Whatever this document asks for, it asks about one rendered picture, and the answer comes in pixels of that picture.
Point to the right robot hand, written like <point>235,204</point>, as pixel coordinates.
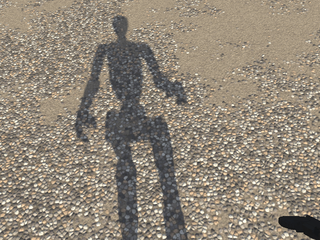
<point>308,225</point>

